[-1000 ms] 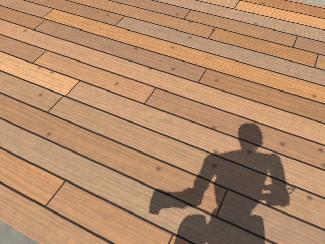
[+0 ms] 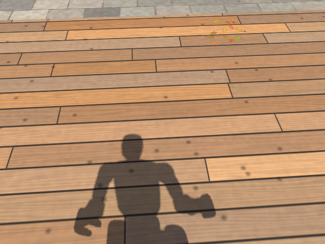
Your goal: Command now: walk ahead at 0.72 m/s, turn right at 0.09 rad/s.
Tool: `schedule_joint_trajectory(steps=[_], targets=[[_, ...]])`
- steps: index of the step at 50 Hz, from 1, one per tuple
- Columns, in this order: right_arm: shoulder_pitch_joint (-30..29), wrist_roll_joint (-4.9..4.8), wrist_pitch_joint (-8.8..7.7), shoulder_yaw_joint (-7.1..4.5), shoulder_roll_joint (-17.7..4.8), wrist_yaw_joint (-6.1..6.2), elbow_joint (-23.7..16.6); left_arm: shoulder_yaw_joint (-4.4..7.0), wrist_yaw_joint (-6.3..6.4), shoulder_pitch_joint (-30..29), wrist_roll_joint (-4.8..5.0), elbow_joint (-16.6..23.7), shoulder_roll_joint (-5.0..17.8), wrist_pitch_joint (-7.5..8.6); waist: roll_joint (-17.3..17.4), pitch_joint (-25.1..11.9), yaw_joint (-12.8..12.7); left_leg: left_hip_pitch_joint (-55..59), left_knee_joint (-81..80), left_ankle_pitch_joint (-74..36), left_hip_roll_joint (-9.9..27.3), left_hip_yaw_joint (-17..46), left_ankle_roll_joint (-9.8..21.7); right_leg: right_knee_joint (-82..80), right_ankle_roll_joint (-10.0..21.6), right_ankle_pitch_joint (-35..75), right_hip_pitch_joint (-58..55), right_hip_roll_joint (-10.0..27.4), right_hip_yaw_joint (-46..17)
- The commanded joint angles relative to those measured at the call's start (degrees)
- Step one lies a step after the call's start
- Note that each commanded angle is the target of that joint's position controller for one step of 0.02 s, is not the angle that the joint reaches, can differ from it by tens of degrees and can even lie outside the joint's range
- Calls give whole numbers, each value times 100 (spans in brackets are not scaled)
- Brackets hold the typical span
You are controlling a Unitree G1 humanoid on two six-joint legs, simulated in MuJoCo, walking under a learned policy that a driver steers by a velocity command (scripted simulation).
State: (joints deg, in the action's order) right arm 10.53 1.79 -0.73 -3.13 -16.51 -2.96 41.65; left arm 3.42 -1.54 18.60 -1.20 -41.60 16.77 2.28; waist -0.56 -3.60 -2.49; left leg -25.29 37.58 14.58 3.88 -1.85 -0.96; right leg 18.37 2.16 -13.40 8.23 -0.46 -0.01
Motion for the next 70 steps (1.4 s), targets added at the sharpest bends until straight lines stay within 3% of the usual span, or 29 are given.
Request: schedule_joint_trajectory(steps=[1, 3, 4, 5, 6, 8, 12, 21, 24, 26, 27, 28, 29, 31, 34, 38, 43, 45, 47, 49, 50, 51, 52, 53, 55, 58, 61, 67, 70], targets=[[-392, -4, -36, -50, -418, -98, -489, 258, -87, -355, 14, 330, 1015, 41, -697, 630, 162, 649, -484, 20, -199, -369, 149, -1047, 815, -2186, 1037, 1251, -1195], [485, 32, -152, -58, -488, 17, -208, 223, -34, -560, 25, 324, 909, 38, -165, 571, 656, 1896, -943, 163, -290, -410, 327, -255, 739, -2228, 1685, 1090, -984], [1601, 61, -244, -135, -745, 116, 154, 107, -11, -813, -71, 410, 553, 64, 616, 361, 1159, 3071, -1297, 835, 74, 257, 450, 1237, 594, -1778, 2492, 642, -551], [2350, 184, -322, -252, -1439, 189, 226, -99, -1, -1213, -69, 769, -105, 142, 2165, 155, 1462, 3603, -2459, 3077, 1506, 2553, 702, 3658, 316, -1805, 3621, -140, 84], [1912, 143, -316, -312, -1620, 206, 97, -51, 28, -1097, -48, 914, 136, 175, 1557, 362, 1126, 3354, -3073, 4134, 1983, 4537, 1160, 4643, 399, -1392, 4721, -493, -667], [1164, -3, -348, -168, -995, 190, -23, 37, -46, -954, -91, 695, 525, 182, 457, 492, 606, 2983, -2627, 2913, 1527, 3199, 977, 4894, 350, -232, 4659, 108, -888], [1160, -76, -514, -27, -618, 211, 144, 6, -225, -808, -193, 492, 473, 3, 648, 653, 333, 2213, -3214, 1736, 833, 1863, 933, 4658, -66, 574, 4027, 453, -334], [2029, -135, -588, -27, -670, 270, 792, -227, -282, -2615, -89, 1027, 214, 38, 458, 1276, 647, 2617, -3777, -1806, 737, 923, 1193, 2048, -38, 1487, 3361, 392, 378], [1850, -139, -546, -74, -966, 312, 924, -210, -160, -2370, -102, 979, 362, 85, 554, 904, 356, 2996, -2963, -4480, 783, 755, 1113, 1531, 172, 913, 2221, -11, 495], [1714, -69, -503, -135, -1240, 322, 1015, -34, 46, -670, -75, 495, 759, 127, 781, -118, -457, 2686, -951, -6058, 728, 714, 968, 1507, 323, 191, 66, -360, 452], [1442, -73, -504, -129, -1173, 314, 938, 88, 163, 605, -126, 129, 1030, 155, 604, -746, -1093, 1515, 697, -4815, 447, 647, 886, 1483, 371, 43, -1693, 161, -2], [1847, -187, -537, 56, -266, 255, 651, 270, 247, 1217, -359, 39, 1642, 194, -835, -1750, -836, -208, 2987, -1324, -271, 417, 802, 1027, 528, -2934, -3268, 1940, -2284], [1819, -335, -541, 75, -184, 207, 463, 267, 167, 1006, -325, 98, 1682, 185, -1578, -2116, -573, -1088, 3994, 1072, -721, 885, 912, -393, 624, -4498, -3126, 2619, -4723], [1040, -228, -421, -10, -517, 191, 423, 119, 153, -42, -227, 99, 792, 200, -392, -218, -202, -1592, 4075, 34, -45, 733, 914, -497, 497, -3006, -1429, 2247, -3093], [983, -43, -168, 29, -168, 39, 438, -4, 162, -130, -131, -193, 324, 314, -487, 447, 246, -1196, 3732, -147, 353, 641, 706, -849, 317, -1262, -115, 1793, -1299], [75, -26, 47, 102, 10, -116, 3, -36, 85, 24, 12, -514, 156, 504, -383, 1012, 384, -1809, 3454, -939, 495, 361, 589, -1227, 85, 212, 196, 1487, 311], [-999, -57, 18, 182, -147, -255, -396, -17, 164, 261, -36, -720, 371, 583, -20, 1419, 370, -1553, 1448, -1959, 169, -471, 835, -1456, -93, 2491, -136, 1121, 1626], [-1163, -73, -18, 212, -145, -289, -460, -6, 238, 443, -19, -778, 603, 549, -87, 1320, 400, -1058, 751, -2067, -181, -898, 1038, -1110, -204, 4834, -689, 1181, 1881], [-735, -109, -27, 159, -340, -215, -303, 71, 343, 495, -14, -728, 969, 404, -379, 807, 702, -357, 522, -1677, -631, -1139, 1194, -198, -248, 7117, -1379, 1323, 1894], [1018, -137, -17, -46, -779, -85, 175, 179, 405, 57, -91, -545, 1288, 171, -663, -94, 1618, 1452, 580, -863, -932, -922, 1440, 1996, -103, 8002, -1205, 1559, 1694], [2159, -128, -29, -237, -1068, 39, 553, 196, 356, -154, -132, -432, 1287, 80, -468, -548, 2010, 2805, 207, -331, -1033, -545, 1607, 3776, 30, 7024, -498, 1533, 1506], [2057, -288, 57, -452, -1290, 192, 577, 194, 245, -405, -83, -410, 1026, 85, 574, -276, 1904, 3550, -359, 89, -725, 286, 1786, 6179, -106, 2093, 886, 444, 1423], [1231, -25, 117, -502, -1940, 177, 341, -29, 158, 179, -98, 205, 270, 238, 1649, -329, 580, 4587, -635, -706, 518, 3203, 2727, 8001, -463, -1538, 3508, -243, 789], [1371, -16, 132, -570, -1971, 184, 151, -82, 192, -321, -74, 535, 462, 422, 697, -1105, 988, 4873, -1877, 855, 1042, 4756, 3182, 8067, -395, -1267, 4133, -137, -407], [1154, -60, 15, -420, -1247, 265, 363, -113, 189, -711, -94, 552, 590, 534, -519, 398, 455, 2946, -2617, 1170, 871, 4290, 2513, 6539, -341, -734, 3915, 494, -553], [724, -121, -262, -258, -903, 321, 270, -190, 181, -551, -335, 420, 460, 164, -565, 756, -61, 1088, -2651, 138, 102, 2994, 2233, 5444, -608, -795, 2828, 850, -483], [878, -130, -402, -289, -1004, 269, 259, -284, 94, -1494, -254, 831, 310, 69, -329, 1028, 175, 269, -2896, -407, -358, 2452, 2105, 3845, -769, 135, 2475, 877, -144], [1600, -215, -496, -288, -915, 207, 547, -345, -2, -2313, -79, 1071, 246, 186, 214, 765, 865, 1652, -2773, -2621, -180, 2042, 1488, 1434, -242, 2455, 1784, 454, 172], [1560, -118, -482, -338, -1290, 304, 638, -137, 93, -1546, -102, 860, 702, 224, 412, 191, 438, 2827, -1558, -5201, 66, 1946, 1172, 1168, 41, 1307, 1055, -44, 257]])
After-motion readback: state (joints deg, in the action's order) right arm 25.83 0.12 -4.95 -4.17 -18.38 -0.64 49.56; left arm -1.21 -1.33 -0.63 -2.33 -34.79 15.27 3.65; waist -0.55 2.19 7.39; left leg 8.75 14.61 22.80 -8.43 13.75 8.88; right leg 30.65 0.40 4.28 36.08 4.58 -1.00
